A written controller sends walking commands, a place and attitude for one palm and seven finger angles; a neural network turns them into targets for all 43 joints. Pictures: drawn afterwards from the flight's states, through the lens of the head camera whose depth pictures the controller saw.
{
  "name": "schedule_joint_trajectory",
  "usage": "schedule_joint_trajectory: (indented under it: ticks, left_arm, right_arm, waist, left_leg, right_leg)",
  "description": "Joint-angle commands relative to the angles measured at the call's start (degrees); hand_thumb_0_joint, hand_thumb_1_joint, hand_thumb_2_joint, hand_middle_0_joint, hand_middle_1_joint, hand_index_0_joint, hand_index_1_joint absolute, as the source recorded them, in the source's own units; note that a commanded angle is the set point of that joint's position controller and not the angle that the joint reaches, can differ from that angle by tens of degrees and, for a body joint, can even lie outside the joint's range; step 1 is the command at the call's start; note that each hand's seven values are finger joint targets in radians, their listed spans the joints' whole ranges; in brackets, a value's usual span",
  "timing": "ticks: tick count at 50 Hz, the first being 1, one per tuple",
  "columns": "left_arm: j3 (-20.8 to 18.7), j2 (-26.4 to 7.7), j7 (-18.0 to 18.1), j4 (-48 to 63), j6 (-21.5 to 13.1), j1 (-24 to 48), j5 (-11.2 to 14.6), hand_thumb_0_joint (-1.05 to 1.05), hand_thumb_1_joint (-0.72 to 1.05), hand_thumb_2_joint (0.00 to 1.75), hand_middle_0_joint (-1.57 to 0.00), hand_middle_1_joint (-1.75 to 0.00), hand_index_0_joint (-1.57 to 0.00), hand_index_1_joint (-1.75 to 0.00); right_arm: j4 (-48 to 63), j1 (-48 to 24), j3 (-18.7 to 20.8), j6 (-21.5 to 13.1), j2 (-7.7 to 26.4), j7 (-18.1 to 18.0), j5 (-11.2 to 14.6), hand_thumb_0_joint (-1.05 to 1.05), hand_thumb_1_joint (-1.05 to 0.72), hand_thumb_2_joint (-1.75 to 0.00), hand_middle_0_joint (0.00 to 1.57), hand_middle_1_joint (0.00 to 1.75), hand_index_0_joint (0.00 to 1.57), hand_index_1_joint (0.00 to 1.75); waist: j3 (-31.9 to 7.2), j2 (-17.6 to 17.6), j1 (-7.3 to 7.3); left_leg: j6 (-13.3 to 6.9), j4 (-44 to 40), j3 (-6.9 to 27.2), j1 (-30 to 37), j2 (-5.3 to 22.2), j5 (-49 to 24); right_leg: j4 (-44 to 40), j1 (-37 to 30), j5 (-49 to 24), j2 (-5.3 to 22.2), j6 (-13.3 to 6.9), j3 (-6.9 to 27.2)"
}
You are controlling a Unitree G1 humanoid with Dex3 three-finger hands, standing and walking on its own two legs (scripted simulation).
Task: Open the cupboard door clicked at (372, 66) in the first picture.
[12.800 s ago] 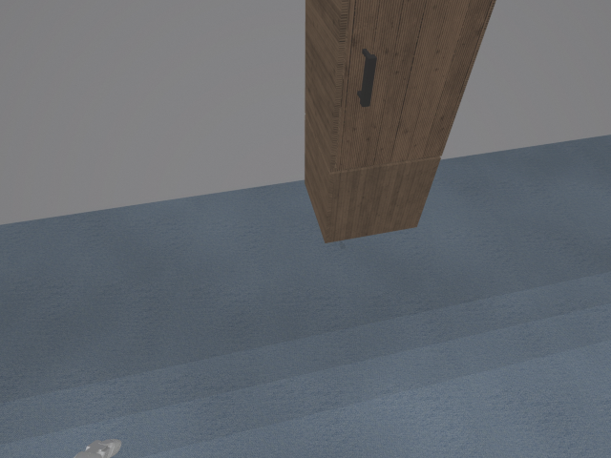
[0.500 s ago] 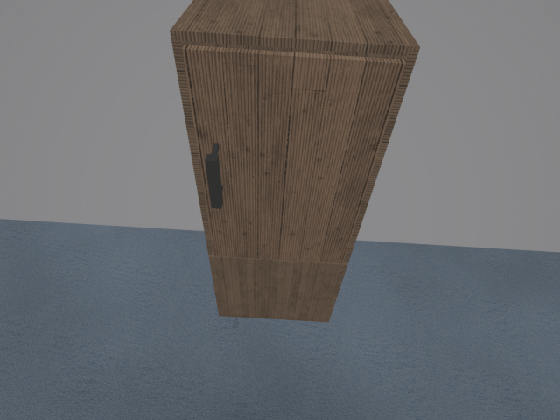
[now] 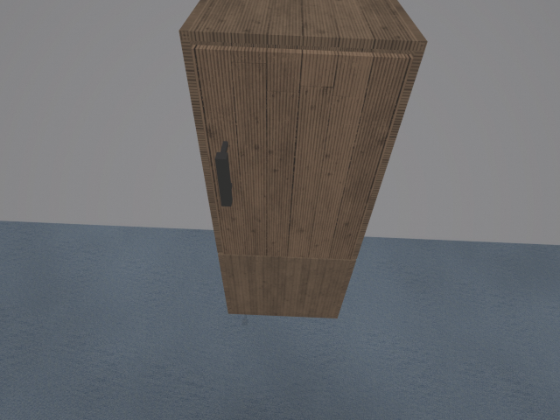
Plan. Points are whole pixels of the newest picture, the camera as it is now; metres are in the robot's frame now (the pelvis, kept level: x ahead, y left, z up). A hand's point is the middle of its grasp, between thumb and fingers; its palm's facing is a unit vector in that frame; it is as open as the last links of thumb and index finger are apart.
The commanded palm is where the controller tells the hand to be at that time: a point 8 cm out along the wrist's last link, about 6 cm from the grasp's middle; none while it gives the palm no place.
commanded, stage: look again from close up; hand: left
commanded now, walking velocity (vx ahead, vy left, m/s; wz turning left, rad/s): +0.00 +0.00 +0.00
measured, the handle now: (225, 174) +0.60 +0.16 -0.01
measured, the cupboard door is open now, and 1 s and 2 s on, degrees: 0 0 0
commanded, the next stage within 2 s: shuffle to correct the standing spot in 0.54 s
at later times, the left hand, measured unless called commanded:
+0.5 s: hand out of the picture -0.01 +0.15 -0.18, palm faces +0.03 -0.99 -0.16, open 7.4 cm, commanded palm none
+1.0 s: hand out of the picture +0.00 +0.13 -0.17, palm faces +0.03 -0.98 -0.17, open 7.4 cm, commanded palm none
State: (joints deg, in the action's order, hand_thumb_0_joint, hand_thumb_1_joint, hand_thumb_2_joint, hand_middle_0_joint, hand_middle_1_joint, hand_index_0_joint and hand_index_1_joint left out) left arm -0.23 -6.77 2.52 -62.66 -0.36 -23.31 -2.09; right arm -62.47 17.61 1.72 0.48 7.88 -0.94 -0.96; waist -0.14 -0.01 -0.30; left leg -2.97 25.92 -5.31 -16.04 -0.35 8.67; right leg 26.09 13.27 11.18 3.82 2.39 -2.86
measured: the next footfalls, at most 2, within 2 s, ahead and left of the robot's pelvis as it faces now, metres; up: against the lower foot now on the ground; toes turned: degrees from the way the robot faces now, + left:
none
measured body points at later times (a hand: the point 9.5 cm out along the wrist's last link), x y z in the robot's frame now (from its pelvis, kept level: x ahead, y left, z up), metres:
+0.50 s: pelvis +0.01 +0.00 +0.00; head +0.01 +0.00 +0.45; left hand -0.01 +0.20 -0.16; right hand +0.00 -0.22 -0.16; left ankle +0.06 +0.08 -0.74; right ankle +0.03 -0.15 -0.74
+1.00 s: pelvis +0.04 -0.03 +0.00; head +0.05 -0.03 +0.45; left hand +0.00 +0.18 -0.16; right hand +0.03 -0.24 -0.16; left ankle +0.06 +0.08 -0.74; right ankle +0.03 -0.15 -0.74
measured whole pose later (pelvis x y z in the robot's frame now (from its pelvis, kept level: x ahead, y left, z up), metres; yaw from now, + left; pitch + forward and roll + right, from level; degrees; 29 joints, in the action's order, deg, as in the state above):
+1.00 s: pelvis +0.04 -0.03 +0.00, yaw -1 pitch -1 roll +0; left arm -0.2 -6.1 2.3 -63.6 -1.0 -22.4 -1.4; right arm -64.7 17.5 1.3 -0.3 7.2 -1.9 -0.8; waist 0.8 0.4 -0.1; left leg -0.6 25.4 -5.4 -12.3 1.5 12.2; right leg 25.9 10.1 14.9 1.9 0.7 -2.5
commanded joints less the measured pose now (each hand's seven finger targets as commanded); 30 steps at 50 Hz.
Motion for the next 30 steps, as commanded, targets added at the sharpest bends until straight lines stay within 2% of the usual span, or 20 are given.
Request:
schedule_joint_trajectory:
  ticks: [1,5,10,16,22,25,28,30]
  left_arm:
    - [-1.2,-4.5,0.2,1.3,-0.5,-4.8,0.2,0.00,0.90,0.90,-0.20,-0.30,-0.20,-0.30]
    - [-1.3,-4.7,0.1,1.4,-0.5,-4.8,0.3,0.00,0.90,0.90,-0.20,-0.30,-0.20,-0.30]
    - [-1.3,-4.7,0.1,1.6,-0.6,-4.3,0.4,0.00,0.90,0.90,-0.20,-0.30,-0.20,-0.30]
    - [-1.2,-4.6,0.2,1.7,-0.9,-3.4,0.5,0.00,0.90,0.90,-0.20,-0.30,-0.20,-0.30]
    - [-1.1,-4.6,0.2,1.5,-0.9,-2.9,0.6,0.00,0.90,0.90,-0.20,-0.30,-0.20,-0.30]
    - [-1.0,-4.8,0.2,1.5,-0.9,-2.6,0.6,0.00,0.90,0.90,-0.20,-0.30,-0.20,-0.30]
    - [-1.0,-4.7,0.2,1.4,-0.8,-2.3,0.7,0.00,0.90,0.90,-0.20,-0.30,-0.20,-0.30]
    - [-1.0,-4.8,0.2,1.4,-0.8,-2.2,0.6,0.00,0.90,0.90,-0.20,-0.30,-0.20,-0.30]
  right_arm:
    - [1.9,3.3,1.2,-0.8,5.8,-0.1,0.2,0.00,-0.90,-0.90,0.20,0.30,0.20,0.30]
    - [1.8,3.6,1.2,-0.8,5.4,-0.1,0.2,0.00,-0.90,-0.90,0.20,0.30,0.20,0.30]
    - [1.6,3.7,1.1,-0.9,5.1,-0.1,0.2,0.00,-0.90,-0.90,0.20,0.30,0.20,0.30]
    - [1.2,3.9,1.0,-1.3,4.9,-0.2,0.3,0.00,-0.90,-0.90,0.20,0.30,0.20,0.30]
    - [0.7,3.7,0.8,-1.4,4.8,-0.2,0.4,0.00,-0.90,-0.90,0.20,0.30,0.20,0.30]
    - [0.6,3.6,0.7,-1.3,4.8,-0.2,0.4,0.00,-0.90,-0.90,0.20,0.30,0.20,0.30]
    - [0.5,3.3,0.7,-1.4,4.9,-0.3,0.4,0.00,-0.90,-0.90,0.20,0.30,0.20,0.30]
    - [0.5,3.4,0.7,-1.4,4.9,-0.3,0.4,0.00,-0.90,-0.90,0.20,0.30,0.20,0.30]
  waist:
    - [6.5,0.4,0.36]
    - [6.3,-0.7,0.21]
    - [6.3,0.0,0.33]
    - [4.9,-0.6,0.48]
    - [5.0,0.5,0.39]
    - [5.5,-0.6,0.33]
    - [5.2,0.5,0.36]
    - [5.1,-0.2,0.32]
  left_leg:
    - [1.3,-10.4,9.7,-3.5,6.7,18.1]
    - [1.3,-9.7,9.4,-3.2,6.4,17.3]
    - [1.4,-9.0,9.0,-2.2,6.3,15.5]
    - [1.5,-8.5,8.4,-0.7,6.5,11.7]
    - [1.6,-8.9,8.3,-0.3,6.6,10.8]
    - [1.7,-8.8,8.2,-0.1,6.6,10.5]
    - [1.7,-9.1,8.2,0.4,6.6,9.8]
    - [1.6,-9.2,8.6,0.3,6.7,9.8]
  right_leg:
    - [-5.9,4.4,9.8,1.5,-2.5,4.0]
    - [-6.4,4.7,10.7,1.8,-2.6,4.5]
    - [-6.5,5.1,9.6,1.9,-2.7,4.7]
    - [-6.2,3.7,6.0,2.1,-2.9,4.7]
    - [-6.2,2.7,4.3,2.1,-2.9,4.5]
    - [-6.6,2.7,4.6,2.1,-2.8,4.5]
    - [-6.3,2.3,3.4,2.2,-2.9,4.3]
    - [-6.3,1.7,2.9,2.1,-2.8,4.1]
